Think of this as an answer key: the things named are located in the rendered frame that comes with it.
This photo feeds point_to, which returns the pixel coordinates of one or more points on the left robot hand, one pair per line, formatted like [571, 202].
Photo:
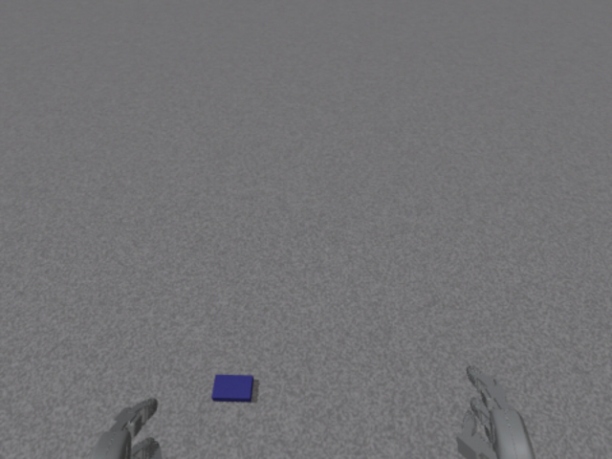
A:
[116, 443]

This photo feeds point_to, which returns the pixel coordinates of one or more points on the small box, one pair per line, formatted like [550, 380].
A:
[232, 388]

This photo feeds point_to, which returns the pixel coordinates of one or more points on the right robot hand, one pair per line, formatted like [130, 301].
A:
[504, 426]

